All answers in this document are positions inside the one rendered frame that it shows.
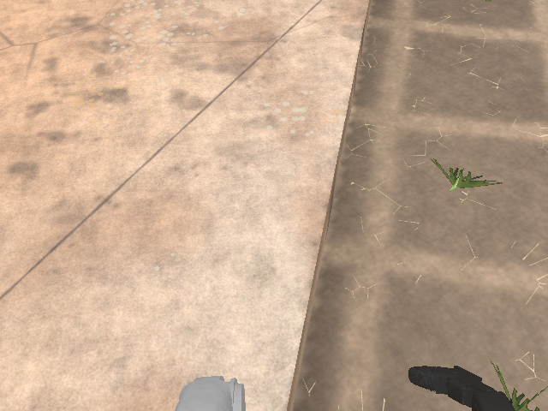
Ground right robot hand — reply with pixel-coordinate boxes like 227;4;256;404
408;366;515;411

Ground left robot thigh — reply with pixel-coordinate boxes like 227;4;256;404
175;376;246;411

